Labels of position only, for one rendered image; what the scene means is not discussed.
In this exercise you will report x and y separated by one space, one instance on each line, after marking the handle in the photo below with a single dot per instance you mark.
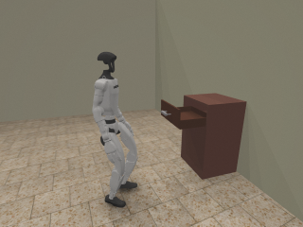
165 113

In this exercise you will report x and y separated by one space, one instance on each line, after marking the cabinet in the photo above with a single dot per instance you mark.
213 150

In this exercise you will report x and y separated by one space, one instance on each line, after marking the robot right thigh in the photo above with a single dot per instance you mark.
119 165

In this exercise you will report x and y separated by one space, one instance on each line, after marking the robot right hand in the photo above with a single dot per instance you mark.
110 147

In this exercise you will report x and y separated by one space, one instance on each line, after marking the robot right upper arm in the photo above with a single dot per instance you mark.
100 87

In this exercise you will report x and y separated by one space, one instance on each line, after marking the left robot forearm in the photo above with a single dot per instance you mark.
119 116

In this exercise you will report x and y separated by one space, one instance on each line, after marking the right robot forearm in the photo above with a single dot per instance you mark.
103 129

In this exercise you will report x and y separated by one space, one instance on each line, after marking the robot right shin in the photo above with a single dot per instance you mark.
115 183

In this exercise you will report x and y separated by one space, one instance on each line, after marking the drawer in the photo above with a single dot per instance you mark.
186 117

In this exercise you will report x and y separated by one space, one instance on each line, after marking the robot left hand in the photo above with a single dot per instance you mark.
129 127

